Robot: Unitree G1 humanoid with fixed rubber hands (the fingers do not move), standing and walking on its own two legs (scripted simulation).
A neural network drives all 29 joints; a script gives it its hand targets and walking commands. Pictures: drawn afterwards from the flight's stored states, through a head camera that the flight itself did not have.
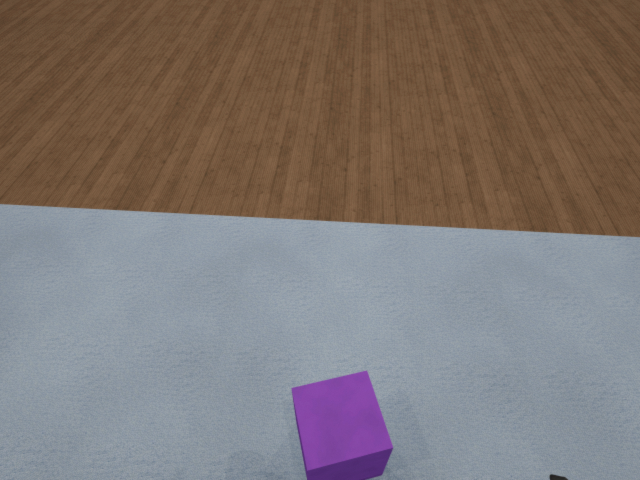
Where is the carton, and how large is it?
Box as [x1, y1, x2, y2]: [291, 371, 392, 479]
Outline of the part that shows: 366,371 291,388 307,479 366,479 380,475 382,473 392,449 392,445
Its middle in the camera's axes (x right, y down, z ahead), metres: +0.05 +0.52 +1.07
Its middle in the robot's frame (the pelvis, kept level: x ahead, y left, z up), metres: +0.41 -0.03 -0.66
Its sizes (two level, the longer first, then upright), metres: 0.210 0.200 0.250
